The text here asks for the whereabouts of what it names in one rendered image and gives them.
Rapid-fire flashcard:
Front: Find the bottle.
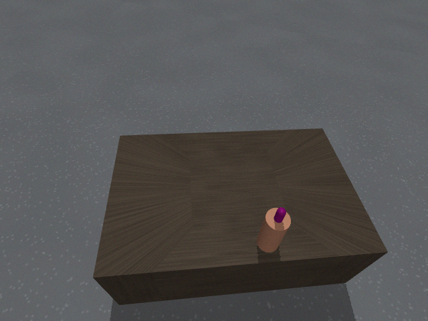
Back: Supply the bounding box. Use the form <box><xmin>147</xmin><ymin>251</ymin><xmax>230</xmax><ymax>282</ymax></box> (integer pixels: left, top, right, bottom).
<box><xmin>257</xmin><ymin>207</ymin><xmax>291</xmax><ymax>253</ymax></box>

